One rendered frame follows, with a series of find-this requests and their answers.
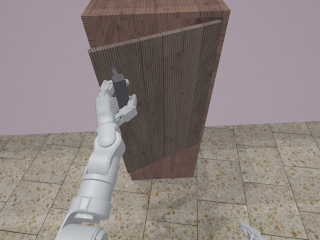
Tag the handle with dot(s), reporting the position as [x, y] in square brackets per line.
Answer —
[120, 88]

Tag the right robot hand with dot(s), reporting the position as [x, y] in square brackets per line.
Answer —
[251, 232]

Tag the left robot upper arm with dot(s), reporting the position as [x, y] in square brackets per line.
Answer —
[73, 231]

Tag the left robot hand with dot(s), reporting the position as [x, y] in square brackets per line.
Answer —
[106, 106]

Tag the robot left forearm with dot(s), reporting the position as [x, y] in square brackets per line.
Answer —
[92, 202]

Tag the cupboard door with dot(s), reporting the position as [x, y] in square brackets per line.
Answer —
[170, 74]

